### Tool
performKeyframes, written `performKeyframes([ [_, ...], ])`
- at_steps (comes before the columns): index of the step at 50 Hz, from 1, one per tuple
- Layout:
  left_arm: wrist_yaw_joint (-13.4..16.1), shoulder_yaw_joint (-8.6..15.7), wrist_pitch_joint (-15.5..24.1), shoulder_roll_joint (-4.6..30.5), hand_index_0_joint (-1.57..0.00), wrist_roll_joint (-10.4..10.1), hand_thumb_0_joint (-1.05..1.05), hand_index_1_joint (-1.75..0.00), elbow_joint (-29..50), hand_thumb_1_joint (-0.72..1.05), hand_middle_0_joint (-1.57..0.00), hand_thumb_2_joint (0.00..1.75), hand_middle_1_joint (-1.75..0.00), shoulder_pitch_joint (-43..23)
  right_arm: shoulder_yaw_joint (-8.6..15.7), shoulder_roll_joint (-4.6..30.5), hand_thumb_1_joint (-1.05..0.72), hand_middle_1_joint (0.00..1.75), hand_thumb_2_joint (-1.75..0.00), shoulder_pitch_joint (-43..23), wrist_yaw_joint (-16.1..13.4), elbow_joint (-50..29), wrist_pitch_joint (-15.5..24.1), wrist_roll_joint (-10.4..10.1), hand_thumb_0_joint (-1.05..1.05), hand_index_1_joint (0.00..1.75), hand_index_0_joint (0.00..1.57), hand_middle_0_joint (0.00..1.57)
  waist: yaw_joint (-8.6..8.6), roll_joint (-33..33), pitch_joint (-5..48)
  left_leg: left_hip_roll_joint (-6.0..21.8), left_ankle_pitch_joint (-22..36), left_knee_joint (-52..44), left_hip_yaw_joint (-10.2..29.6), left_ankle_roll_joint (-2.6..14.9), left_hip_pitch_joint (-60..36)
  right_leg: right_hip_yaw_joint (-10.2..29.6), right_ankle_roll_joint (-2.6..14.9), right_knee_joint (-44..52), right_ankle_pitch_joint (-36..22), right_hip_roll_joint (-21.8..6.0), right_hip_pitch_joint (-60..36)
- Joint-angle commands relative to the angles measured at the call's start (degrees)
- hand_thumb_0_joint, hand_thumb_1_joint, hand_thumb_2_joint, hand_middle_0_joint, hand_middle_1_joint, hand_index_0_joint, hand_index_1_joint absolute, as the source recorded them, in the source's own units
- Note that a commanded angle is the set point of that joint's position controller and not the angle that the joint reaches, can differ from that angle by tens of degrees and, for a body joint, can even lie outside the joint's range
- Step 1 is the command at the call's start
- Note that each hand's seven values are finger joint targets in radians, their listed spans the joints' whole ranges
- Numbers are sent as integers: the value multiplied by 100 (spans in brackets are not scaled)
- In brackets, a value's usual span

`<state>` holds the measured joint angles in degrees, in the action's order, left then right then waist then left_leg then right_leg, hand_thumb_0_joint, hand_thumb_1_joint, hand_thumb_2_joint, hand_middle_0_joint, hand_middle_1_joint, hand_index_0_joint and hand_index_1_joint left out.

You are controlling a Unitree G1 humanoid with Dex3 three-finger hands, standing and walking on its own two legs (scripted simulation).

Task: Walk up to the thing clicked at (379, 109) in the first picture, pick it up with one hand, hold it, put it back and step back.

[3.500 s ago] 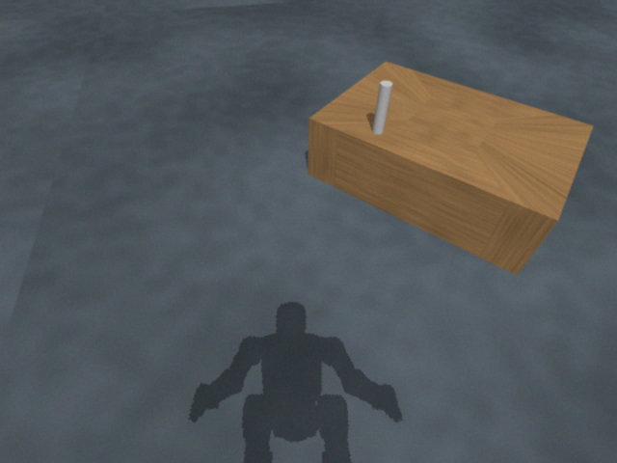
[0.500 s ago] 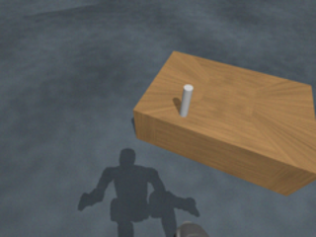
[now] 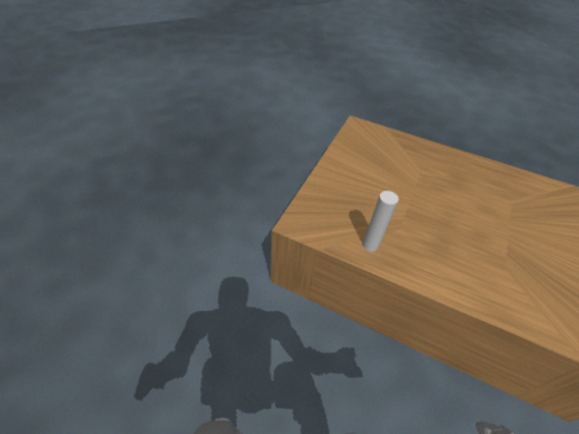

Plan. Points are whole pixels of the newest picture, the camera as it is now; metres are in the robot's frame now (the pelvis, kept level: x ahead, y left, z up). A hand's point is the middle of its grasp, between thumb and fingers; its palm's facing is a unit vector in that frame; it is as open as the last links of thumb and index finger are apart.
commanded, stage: walk up
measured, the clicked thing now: (379, 223) +0.72 -0.25 -0.31
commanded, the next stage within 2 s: stand in 1.34 s
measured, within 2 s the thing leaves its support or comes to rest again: neither
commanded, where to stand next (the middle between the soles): +0.09 -0.04 m, yaw -1 degrees
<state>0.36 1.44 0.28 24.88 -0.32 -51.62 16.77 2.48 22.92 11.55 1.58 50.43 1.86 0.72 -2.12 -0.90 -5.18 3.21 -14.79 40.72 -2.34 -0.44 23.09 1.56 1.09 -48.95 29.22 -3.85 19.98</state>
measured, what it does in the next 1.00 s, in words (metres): stands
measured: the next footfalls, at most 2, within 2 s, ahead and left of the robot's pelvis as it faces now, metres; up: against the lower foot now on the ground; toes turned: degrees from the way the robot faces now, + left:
none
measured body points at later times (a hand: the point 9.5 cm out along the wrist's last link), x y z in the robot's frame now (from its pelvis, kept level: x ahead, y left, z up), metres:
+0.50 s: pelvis +0.03 +0.00 +0.02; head +0.05 +0.00 +0.47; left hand +0.12 +0.31 -0.11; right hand +0.14 -0.31 -0.10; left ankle +0.08 +0.13 -0.71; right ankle +0.03 -0.14 -0.71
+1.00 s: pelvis +0.04 -0.01 +0.03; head +0.06 -0.01 +0.48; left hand +0.14 +0.29 -0.10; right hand +0.10 -0.32 -0.10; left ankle +0.08 +0.13 -0.71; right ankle +0.03 -0.14 -0.71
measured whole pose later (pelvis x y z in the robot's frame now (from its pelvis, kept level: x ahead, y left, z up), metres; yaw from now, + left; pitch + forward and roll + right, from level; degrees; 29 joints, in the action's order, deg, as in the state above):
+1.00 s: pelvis +0.04 -0.01 +0.03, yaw -2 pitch -2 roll +0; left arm -1.1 1.0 -1.1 19.3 0.0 -66.0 4.4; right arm 0.1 20.8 5.2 0.4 67.2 1.1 0.2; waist 0.7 0.0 -3.0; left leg 4.3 -8.4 20.0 -4.9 -2.0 9.4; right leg 0.3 -1.4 -20.1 12.2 -1.5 6.0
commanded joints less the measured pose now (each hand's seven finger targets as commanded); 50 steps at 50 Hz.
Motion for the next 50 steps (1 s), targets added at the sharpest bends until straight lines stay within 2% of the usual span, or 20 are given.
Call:
performKeyframes([
  [1,49,262,127,1043,-20,-19,0,-30,-65,90,-20,90,-30,347,325,1621,-90,30,-90,-310,-197,-278,157,27,0,30,20,20,79,1329,483,1252,-86,-1721,1612,985,-519,-51,104,291,-114,-41,272],
  [2,28,293,134,1033,-20,4,0,-30,-179,90,-20,90,-30,412,301,1638,-90,30,-90,-370,-190,-233,146,-4,0,30,20,20,26,1447,562,1149,242,-1534,1390,911,-435,-203,109,577,-428,55,-21],
  [3,17,314,126,996,-20,43,0,-30,-275,90,-20,90,-30,419,283,1619,-90,30,-90,-448,-188,-213,120,-4,0,30,20,20,23,1428,592,1131,326,-1416,1307,904,-270,-324,88,895,-641,129,-331],
  [4,26,327,120,984,-20,78,0,-30,-365,90,-20,90,-30,456,243,1533,-90,30,-90,-529,-187,-221,89,-39,0,30,20,20,-58,1312,587,1127,204,-1321,1233,808,-34,-350,129,1267,-960,157,-691],
  [5,29,353,128,1063,-20,135,0,-30,-366,90,-20,90,-30,349,192,1394,-90,30,-90,-518,-186,-203,63,-62,0,30,20,20,-51,1034,536,1039,-45,-1231,1179,654,198,-165,173,1594,-1167,89,-877],
  [6,19,352,130,1226,-20,161,0,-30,-286,90,-20,90,-30,51,127,1162,-90,30,-90,-558,-187,-180,46,-102,0,30,20,20,48,401,400,714,-620,-1116,908,400,218,477,307,2041,-1086,-294,-549],
  [7,-22,312,127,1280,-20,148,0,-30,-179,90,-20,90,-30,-396,120,1128,-90,30,-90,-588,-196,-97,37,-135,0,30,20,20,250,87,203,381,-1180,-1171,659,249,-199,837,428,2196,-803,-436,123],
  [8,-58,256,106,1157,-20,103,0,-30,-148,90,-20,90,-30,-632,131,1183,-90,30,-90,-548,-202,40,57,-112,0,30,20,20,320,178,232,395,-1161,-1321,707,225,-705,714,382,2150,-741,-383,423],
  [10,-65,174,98,968,-20,58,0,-30,-296,90,-20,90,-30,-587,128,1334,-90,30,-90,-692,-198,197,115,-61,0,30,20,20,208,530,462,676,-992,-1612,1002,352,-638,253,206,1892,-1327,-139,-97],
  [12,-66,160,119,931,-20,47,0,-30,-505,90,-20,90,-30,-443,52,1280,-90,30,-90,-785,-199,314,157,-85,0,30,20,20,101,374,757,796,-133,-1557,983,454,-718,191,166,1845,-1853,-105,-620],
  [14,-58,171,142,995,-20,39,0,-30,-555,90,-20,90,-30,-641,12,1228,-90,30,-90,-732,-216,452,179,-105,0,30,20,20,160,186,921,659,1065,-1296,659,374,-921,305,181,1947,-2668,-229,-887],
  [16,-35,155,136,968,-20,0,0,-30,-626,90,-20,90,-30,-748,6,1189,-90,30,-90,-814,-230,565,172,-129,0,30,20,20,174,204,971,609,1613,-1250,504,309,-1198,277,172,2021,-3067,-296,-893],
  [18,-30,133,98,927,-20,0,0,-30,-677,90,-20,90,-30,-901,21,1186,-90,30,-90,-876,-239,667,145,-124,0,30,20,20,206,206,937,606,1581,-1358,469,305,-1276,209,140,2107,-3014,-275,-870],
  [22,-51,94,40,839,-20,15,0,-30,-818,90,-20,90,-30,-1103,3,1157,-90,30,-90,-1078,-230,836,104,-101,0,30,20,20,192,177,772,648,901,-1761,518,292,-1208,214,98,2415,-2438,-266,-926],
  [27,-69,83,45,816,-20,27,0,-30,-998,90,-20,90,-30,-1343,-50,1061,-90,30,-90,-1241,-202,1037,84,-98,0,30,20,20,197,-7,637,556,676,-2005,390,183,-1395,335,66,2904,-2246,-333,-890],
  [34,-88,130,45,801,-20,45,0,-30,-1069,90,-20,90,-30,-1582,-68,1004,-90,30,-90,-1168,-189,1234,82,-60,0,30,20,20,245,-116,668,506,798,-2213,269,61,-1694,371,41,3296,-2110,-376,-954],
  [42,-87,165,26,749,-20,62,0,-30,-1083,90,-20,90,-30,-1618,-37,1029,-90,30,-90,-1078,-213,1309,101,-32,0,30,20,20,253,-1,799,532,1009,-2322,227,68,-1772,293,19,3307,-2435,-344,-1164],
  [45,-84,164,18,733,-20,48,0,-30,-1103,90,-20,90,-30,-1534,-47,996,-90,30,-90,-1112,-217,1284,100,-41,0,30,20,20,217,52,716,530,1006,-2365,241,51,-1770,282,-11,3290,-2401,-318,-1092],
  [47,-82,173,13,731,-20,58,0,-30,-1104,90,-20,90,-30,-1576,-45,995,-90,30,-90,-1055,-219,1288,90,-42,0,30,20,20,257,23,703,541,944,-2373,246,58,-1724,273,-9,3311,-2394,-318,-1124],
  [50,-76,179,8,721,-20,71,0,-30,-1106,90,-20,90,-30,-1539,-17,1011,-90,30,-90,-1019,-225,1275,86,-39,0,30,20,20,263,37,811,569,1142,-2313,231,85,-1832,245,-11,3305,-2481,-307,-1169],
])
